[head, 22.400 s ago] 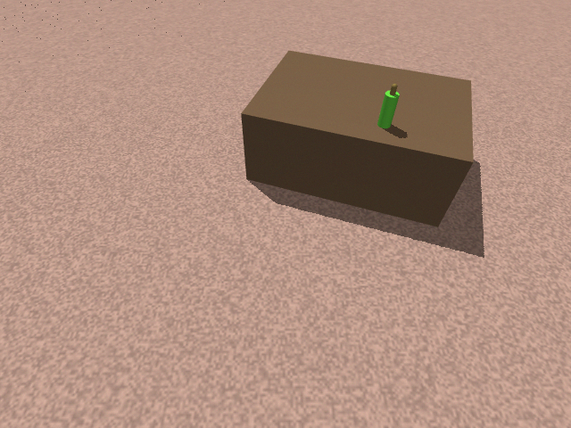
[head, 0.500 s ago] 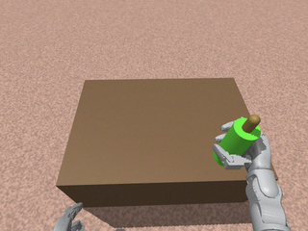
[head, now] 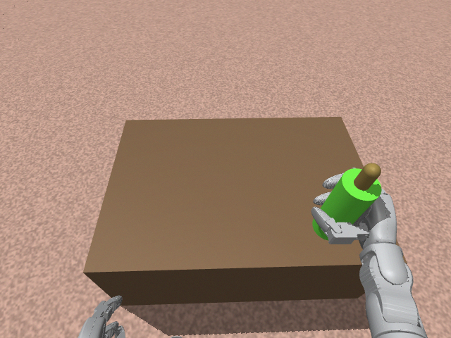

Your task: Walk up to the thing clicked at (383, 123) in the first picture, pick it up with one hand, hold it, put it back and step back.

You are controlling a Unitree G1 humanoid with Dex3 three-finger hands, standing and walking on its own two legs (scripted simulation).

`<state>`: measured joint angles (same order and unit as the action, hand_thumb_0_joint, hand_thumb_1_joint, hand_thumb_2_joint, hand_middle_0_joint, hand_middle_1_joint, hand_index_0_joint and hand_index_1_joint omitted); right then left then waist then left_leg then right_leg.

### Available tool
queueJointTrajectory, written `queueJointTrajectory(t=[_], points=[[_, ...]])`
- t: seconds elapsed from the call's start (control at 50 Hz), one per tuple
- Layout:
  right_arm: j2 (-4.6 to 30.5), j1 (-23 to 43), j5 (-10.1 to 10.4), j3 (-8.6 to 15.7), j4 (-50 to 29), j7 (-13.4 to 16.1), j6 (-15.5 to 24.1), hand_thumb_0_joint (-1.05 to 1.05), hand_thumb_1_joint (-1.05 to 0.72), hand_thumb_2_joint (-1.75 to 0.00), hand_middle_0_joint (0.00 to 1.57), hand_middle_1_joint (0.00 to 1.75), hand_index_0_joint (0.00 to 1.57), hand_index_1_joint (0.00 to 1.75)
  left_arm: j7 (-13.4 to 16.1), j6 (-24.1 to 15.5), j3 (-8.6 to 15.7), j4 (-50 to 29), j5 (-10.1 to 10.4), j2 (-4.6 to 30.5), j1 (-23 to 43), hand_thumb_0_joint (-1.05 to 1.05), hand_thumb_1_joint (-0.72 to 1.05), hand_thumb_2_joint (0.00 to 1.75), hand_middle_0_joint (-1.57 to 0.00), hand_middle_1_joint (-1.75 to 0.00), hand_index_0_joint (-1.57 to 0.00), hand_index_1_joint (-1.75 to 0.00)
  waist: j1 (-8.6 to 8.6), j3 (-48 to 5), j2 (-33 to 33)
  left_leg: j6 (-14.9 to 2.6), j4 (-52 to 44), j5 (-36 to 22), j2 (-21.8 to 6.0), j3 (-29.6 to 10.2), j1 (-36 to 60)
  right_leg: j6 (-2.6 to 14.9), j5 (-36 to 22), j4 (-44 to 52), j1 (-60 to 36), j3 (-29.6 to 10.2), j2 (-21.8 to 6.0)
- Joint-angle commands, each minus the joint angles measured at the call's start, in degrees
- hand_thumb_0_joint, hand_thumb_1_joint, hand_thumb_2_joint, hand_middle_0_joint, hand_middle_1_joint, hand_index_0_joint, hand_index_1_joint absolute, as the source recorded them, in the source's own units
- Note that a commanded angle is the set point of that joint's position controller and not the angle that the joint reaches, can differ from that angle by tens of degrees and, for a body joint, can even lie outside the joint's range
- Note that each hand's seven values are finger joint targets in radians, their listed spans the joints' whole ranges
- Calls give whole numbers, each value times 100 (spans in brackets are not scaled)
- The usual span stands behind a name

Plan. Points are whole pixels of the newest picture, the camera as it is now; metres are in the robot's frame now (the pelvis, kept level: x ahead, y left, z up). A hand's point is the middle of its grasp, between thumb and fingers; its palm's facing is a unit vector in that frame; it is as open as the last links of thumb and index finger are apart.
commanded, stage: hold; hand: right
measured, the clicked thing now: (347, 201) +0.32 -0.18 +0.10
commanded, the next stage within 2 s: crouch in 1.52 s
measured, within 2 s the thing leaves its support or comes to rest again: neither
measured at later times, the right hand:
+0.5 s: hand (330, 209) +0.32 -0.17 +0.07, palm faces +0.06 +1.00 +0.01, open 7.6 cm
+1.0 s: hand (329, 211) +0.32 -0.16 +0.07, palm faces +0.07 +1.00 +0.01, open 7.6 cm
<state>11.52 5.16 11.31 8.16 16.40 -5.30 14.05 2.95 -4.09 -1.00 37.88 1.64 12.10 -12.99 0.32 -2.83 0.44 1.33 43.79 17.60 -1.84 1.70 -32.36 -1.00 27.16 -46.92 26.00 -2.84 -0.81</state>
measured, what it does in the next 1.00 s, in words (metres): stands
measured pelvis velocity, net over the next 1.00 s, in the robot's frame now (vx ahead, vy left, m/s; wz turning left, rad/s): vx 0.00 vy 0.01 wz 0.00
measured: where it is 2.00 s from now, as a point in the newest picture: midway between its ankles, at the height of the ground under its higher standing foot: outside the picture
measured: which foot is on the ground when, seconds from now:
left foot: down 0.00-1.00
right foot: down 0.00-1.00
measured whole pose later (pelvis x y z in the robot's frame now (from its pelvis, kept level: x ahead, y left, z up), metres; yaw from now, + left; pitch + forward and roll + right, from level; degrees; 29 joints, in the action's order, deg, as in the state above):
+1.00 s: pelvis +0.00 +0.01 +0.00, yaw +0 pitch +6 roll +1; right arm 11.1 5.2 11.4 8.0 18.1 -5.3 15.8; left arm 3.3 -4.7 -1.0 38.9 1.4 12.2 -12.5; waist 0.5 -2.6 0.6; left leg 0.8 43.7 17.6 -1.6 2.0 -32.5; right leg -1.6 26.8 -46.2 25.9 -3.1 -1.1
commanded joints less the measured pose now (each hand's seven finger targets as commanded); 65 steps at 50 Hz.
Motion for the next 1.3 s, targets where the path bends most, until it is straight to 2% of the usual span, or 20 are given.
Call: queueJointTrajectory(t=[0.0, 0.08, 0.14, 0.16, 0.18, 0.2, 0.22, 0.24, 0.36, 0.42, 0.54, 0.74, 0.82, 0.92, 1.02, 1.08, 1.1, 1.2, 1.22, 1.28], points=[[566, 1346, 50, 157, -1090, 5, 348, 0, -40, -123, 134, 137, 135, 137, 32, -268, 269, -743, 5, 716, 304, 0, 88, 92, -19, -29, -19, -30, 62, -1197, -98, -151, -553, -921, 147, 105, 1328, 112, -1340, 890, 155, 151, 73], [771, 1511, 52, 362, -1371, 49, 416, 0, -38, -123, 134, 137, 135, 137, 37, -292, 309, -688, -21, 732, 217, 0, 88, 92, -19, -29, -18, -30, 16, -1560, 142, -169, -482, -1186, 136, 107, 1448, 76, -1641, 856, 1, 141, 84], [655, 1751, 72, 241, -1745, 47, 481, 0, -34, -123, 133, 137, 135, 137, 26, -328, 273, -790, -27, 699, 251, 0, 87, 93, -19, -29, -18, -30, 18, -1790, 143, -184, -408, -1517, 99, 63, 1571, 77, -1894, 771, -88, 171, 104], [700, 1469, 54, 346, -992, 73, 429, 0, -35, -124, 134, 138, 135, 138, 52, -307, 254, -629, -27, 674, 219, 0, 87, 93, -19, -29, -18, -30, 71, -1313, -35, -157, -473, -1356, 103, 52, 1422, 111, -1705, 741, 128, 196, 112], [764, 1692, 76, 372, -1497, 60, 500, 0, -33, -123, 133, 137, 135, 137, 40, -305, 280, -673, -30, 698, 172, 0, 87, 93, -19, -29, -18, -30, 31, -1567, 97, -188, -435, -1409, 97, 55, 1508, 80, -1793, 780, 56, 174, 102], [575, 1370, 74, 250, -1044, 61, 469, 0, -35, -125, 134, 139, 136, 139, 36, -316, 254, -654, -31, 679, 212, 0, 87, 93, -19, -29, -18, -30, 57, -1291, -47, -180, -435, -1283, 126, 91, 1398, 82, -1734, 799, 167, 146, 79], [839, 1685, 72, 434, -1684, 90, 533, 0, -33, -125, 134, 139, 135, 139, 32, -313, 292, -703, -40, 705, 254, 0, 87, 92, -19, -29, -18, -30, -56, -1607, 281, -182, -424, -1346, 108, 65, 1481, 67, -1802, 792, 27, 158, 90], [687, 1462, 27, 346, -960, 87, 467, 0, -34, -125, 134, 139, 136, 139, 50, -299, 265, -621, -38, 676, 192, 0, 87, 93, -19, -29, -18, -30, 78, -1370, -21, -168, -476, -1297, 117, 64, 1442, 101, -1701, 772, 118, 171, 99], [492, 1551, 59, 74, -1110, -40, 459, 0, -37, -125, 134, 138, 136, 138, 33, -290, 291, -639, -19, 724, 230, 0, 88, 92, -19, -29, -18, -30, 127, -1331, 19, -178, -440, -1352, 133, 106, 1348, 75, -1797, 836, 62, 132, 60], [809, 1770, 73, 375, -1298, -5, 479, 0, -36, -124, 134, 138, 135, 138, 44, -293, 288, -631, -18, 718, 212, 0, 87, 93, -19, -29, -18, -30, 18, -1483, 127, -168, -500, -1203, 126, 79, 1396, 87, -1674, 835, -6, 150, 75], [586, 1461, 51, 203, -919, 13, 490, 0, -36, -124, 134, 138, 135, 138, 4, -282, 283, -640, -32, 714, 268, 0, 87, 93, -19, -29, -18, -30, 47, -1262, 12, -176, -480, -1154, 125, 76, 1365, 90, -1563, 843, 202, 161, 81], [841, 1599, 64, 449, -1296, 67, 641, 0, -36, -124, 133, 137, 134, 137, 41, -316, 274, -639, -38, 699, 288, 0, 87, 93, -19, -29, -18, -30, -1, -1540, 65, -147, -556, -1173, 85, 9, 1571, 129, -1484, 790, 110, 216, 130], [465, 1210, 77, 143, -830, -4, 593, 0, -37, -125, 134, 138, 135, 138, 45, -307, 254, -580, -40, 689, 294, 0, 88, 93, -19, -29, -18, -30, 89, -1191, -102, -159, -489, -1228, 113, 62, 1350, 119, -1583, 787, 207, 173, 92], [692, 1650, 76, 266, -1409, 6, 644, 0, -36, -125, 133, 138, 135, 138, 67, -320, 281, -614, -43, 714, 235, 0, 88, 93, -19, -29, -18, -30, 26, -1663, 109, -172, -512, -1205, 105, 43, 1520, 109, -1576, 816, -7, 167, 103], [611, 1295, 86, 298, -716, 6, 579, 0, -39, -125, 134, 138, 136, 138, 71, -322, 240, -568, -35, 685, 318, 0, 87, 93, -19, -29, -18, -30, 105, -1156, -220, -128, -577, -1126, 106, 56, 1409, 142, -1434, 798, 241, 187, 106], [812, 1633, 79, 389, -1404, 3, 622, 0, -35, -125, 134, 139, 136, 139, 52, -317, 280, -609, -46, 723, 250, 0, 87, 93, -19, -29, -18, -30, -54, -1700, 175, -186, -485, -1346, 98, 48, 1582, 90, -1729, 829, -3, 179, 101], [490, 1233, 78, 143, -624, -23, 557, 0, -37, -125, 134, 139, 136, 139, 59, -295, 235, -598, -34, 694, 291, 0, 88, 92, -19, -29, -18, -30, 87, -1121, -124, -167, -534, -1183, 115, 74, 1405, 108, -1565, 837, 213, 175, 94], [911, 1948, 81, 437, -1651, -2, 711, 0, -36, -125, 134, 139, 136, 139, 60, -312, 268, -638, -48, 721, 262, 0, 87, 93, -19, -29, -18, -30, -15, -1815, 242, -181, -488, -1412, 84, 6, 1617, 96, -1752, 803, -101, 185, 109], [610, 1395, 47, 251, -799, 13, 620, 0, -35, -127, 135, 141, 137, 141, 64, -320, 244, -587, -49, 698, 218, 0, 87, 93, -19, -29, -18, -30, 69, -1428, 81, -203, -461, -1449, 105, 44, 1495, 77, -1822, 812, 43, 181, 106], [626, 1725, 83, 199, -1206, -31, 662, 0, -32, -124, 132, 137, 134, 137, 49, -316, 277, -582, -43, 737, 186, 0, 87, 93, -19, -29, -18, -30, 76, -1622, 164, -225, -397, -1542, 114, 60, 1447, 52, -2005, 789, -22, 140, 70]])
